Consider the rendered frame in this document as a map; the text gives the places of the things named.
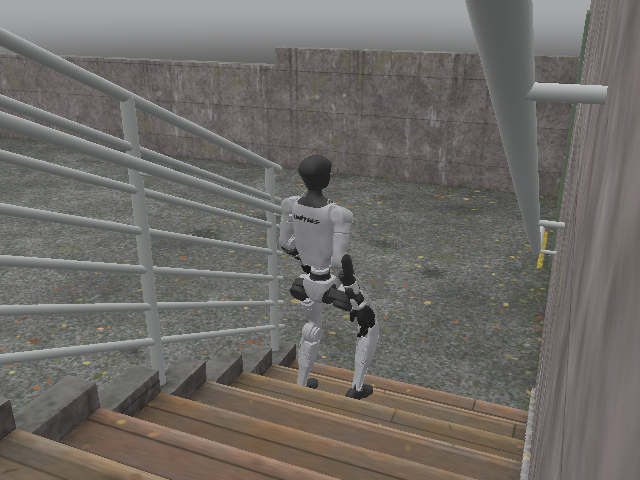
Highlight stairs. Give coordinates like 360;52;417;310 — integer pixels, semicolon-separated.
0;358;528;480

